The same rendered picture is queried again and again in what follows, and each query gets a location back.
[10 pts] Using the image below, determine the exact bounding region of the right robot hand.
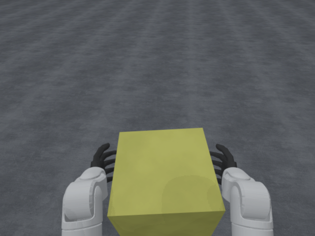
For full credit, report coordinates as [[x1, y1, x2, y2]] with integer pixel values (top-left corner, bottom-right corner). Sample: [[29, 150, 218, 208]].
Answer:
[[209, 144, 237, 185]]

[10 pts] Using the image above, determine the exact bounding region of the carton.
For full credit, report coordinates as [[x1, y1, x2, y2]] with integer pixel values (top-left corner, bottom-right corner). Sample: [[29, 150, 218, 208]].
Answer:
[[107, 128, 225, 236]]

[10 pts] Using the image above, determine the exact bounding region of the robot left forearm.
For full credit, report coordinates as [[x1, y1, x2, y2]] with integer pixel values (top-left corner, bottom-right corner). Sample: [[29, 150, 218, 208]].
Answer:
[[62, 167, 108, 236]]

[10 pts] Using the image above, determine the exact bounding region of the left robot hand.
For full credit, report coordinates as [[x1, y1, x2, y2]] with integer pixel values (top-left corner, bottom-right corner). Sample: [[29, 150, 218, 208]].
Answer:
[[90, 143, 117, 183]]

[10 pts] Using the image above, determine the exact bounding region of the robot right forearm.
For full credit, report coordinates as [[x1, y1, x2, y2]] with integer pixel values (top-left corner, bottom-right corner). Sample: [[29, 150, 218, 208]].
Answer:
[[221, 167, 274, 236]]

